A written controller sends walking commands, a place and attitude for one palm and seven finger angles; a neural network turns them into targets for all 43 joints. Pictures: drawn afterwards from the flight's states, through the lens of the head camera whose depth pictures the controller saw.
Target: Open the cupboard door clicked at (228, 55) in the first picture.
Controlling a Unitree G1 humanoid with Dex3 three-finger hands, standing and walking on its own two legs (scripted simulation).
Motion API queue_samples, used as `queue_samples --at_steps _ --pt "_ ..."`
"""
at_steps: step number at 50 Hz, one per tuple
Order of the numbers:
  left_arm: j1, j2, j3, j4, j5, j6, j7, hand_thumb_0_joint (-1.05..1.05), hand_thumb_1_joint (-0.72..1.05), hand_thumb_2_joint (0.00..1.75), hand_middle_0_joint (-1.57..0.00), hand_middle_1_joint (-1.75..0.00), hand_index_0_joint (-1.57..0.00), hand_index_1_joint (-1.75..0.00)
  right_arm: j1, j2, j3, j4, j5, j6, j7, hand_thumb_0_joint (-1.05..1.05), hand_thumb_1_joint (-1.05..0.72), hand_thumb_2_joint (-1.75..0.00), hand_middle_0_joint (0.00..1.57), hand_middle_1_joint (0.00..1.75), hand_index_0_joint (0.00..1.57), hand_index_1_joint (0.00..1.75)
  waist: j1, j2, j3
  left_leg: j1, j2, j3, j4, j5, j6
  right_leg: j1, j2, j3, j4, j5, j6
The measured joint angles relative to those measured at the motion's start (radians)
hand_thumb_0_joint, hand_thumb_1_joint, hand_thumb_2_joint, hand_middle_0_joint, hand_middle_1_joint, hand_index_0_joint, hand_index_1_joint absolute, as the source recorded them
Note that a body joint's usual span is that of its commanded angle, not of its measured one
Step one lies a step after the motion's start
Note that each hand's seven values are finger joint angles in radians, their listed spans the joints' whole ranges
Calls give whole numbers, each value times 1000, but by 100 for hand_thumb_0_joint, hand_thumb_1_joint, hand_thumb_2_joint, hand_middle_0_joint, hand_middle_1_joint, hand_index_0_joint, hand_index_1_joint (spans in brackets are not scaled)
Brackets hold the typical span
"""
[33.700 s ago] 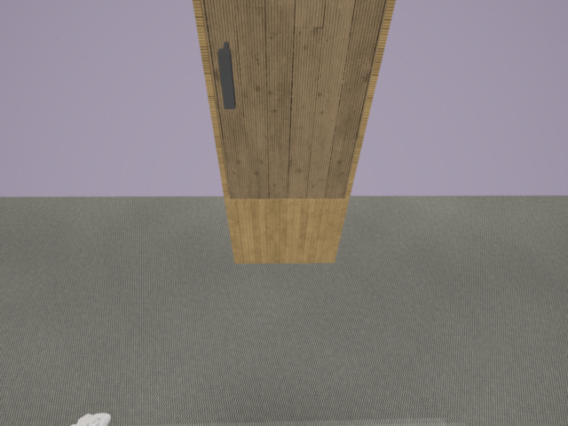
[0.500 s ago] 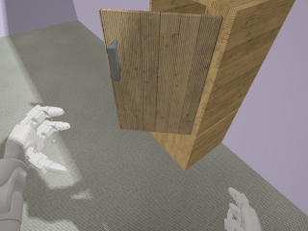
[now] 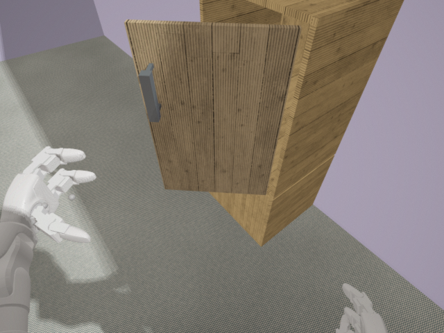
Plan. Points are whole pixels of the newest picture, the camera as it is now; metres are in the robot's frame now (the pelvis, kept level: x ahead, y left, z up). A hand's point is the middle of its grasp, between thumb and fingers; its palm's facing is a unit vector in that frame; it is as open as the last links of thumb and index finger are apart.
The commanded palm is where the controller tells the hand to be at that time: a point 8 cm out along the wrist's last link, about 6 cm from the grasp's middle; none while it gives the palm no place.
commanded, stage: raise the hand with hooked fingers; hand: left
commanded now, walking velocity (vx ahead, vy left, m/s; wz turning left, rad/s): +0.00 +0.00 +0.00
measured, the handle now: (152, 92) +0.63 +0.23 +0.10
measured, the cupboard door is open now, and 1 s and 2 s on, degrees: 47 47 47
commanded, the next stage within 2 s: move the hooked fingers beside the handle in 0.14 s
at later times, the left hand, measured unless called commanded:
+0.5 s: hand (79, 180) +0.32 +0.28 +0.12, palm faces +0.06 -1.00 +0.00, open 14.0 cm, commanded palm +0.31 +0.32 +0.12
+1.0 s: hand (101, 143) +0.42 +0.28 +0.12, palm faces +0.03 -1.00 +0.02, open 14.0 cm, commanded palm +0.40 +0.33 +0.12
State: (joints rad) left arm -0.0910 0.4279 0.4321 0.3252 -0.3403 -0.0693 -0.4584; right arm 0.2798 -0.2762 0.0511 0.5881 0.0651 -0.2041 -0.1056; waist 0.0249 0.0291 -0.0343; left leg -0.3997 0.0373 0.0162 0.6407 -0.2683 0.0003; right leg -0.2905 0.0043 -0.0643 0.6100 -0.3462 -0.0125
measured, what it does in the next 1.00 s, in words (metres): stands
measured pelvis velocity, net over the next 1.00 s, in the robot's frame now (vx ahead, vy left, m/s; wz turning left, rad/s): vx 0.00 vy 0.02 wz -0.02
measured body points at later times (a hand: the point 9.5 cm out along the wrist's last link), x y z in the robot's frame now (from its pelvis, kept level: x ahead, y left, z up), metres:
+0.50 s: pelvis -0.01 +0.00 +0.00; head +0.01 +0.00 +0.45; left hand +0.31 +0.33 +0.12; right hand +0.16 -0.24 -0.08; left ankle +0.04 +0.12 -0.73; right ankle -0.02 -0.11 -0.73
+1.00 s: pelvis +0.00 +0.02 -0.01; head +0.05 +0.03 +0.44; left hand +0.41 +0.33 +0.12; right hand +0.08 -0.26 -0.11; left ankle +0.04 +0.12 -0.73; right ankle -0.02 -0.11 -0.73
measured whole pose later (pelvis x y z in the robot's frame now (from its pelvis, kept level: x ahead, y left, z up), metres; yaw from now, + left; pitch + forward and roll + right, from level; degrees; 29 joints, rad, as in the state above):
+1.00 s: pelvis +0.00 +0.02 -0.01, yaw -1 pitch +8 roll -2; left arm -0.65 0.56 0.43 0.95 -0.22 -0.18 -0.44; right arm 0.35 -0.29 0.05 0.64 0.05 -0.08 -0.09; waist -0.06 0.01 -0.05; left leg -0.57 0.04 0.03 0.73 -0.30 0.02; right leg -0.46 0.00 -0.05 0.68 -0.36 0.01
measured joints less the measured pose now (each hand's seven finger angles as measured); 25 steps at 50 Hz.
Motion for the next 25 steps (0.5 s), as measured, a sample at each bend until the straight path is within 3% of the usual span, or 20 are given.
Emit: queue_samples --at_steps 15,25 --pt "-22 4 -7 38 -6 3 -9 -2 -50 30 -30 -120 -30 -120 -21 7 10 0 4 -3 -7 1 -90 -90 20 30 21 30 8 8 -4 -6 3 -6 4 2 -6 -7 4 -5 10 -3 -5" --pt "-215 35 -28 222 33 -20 -2 -2 -50 30 -30 -120 -30 -120 -25 2 15 28 4 11 -18 1 -90 -90 20 30 21 30 -3 0 5 -45 -1 -17 25 2 -3 -39 1 -16 25 -4 -4"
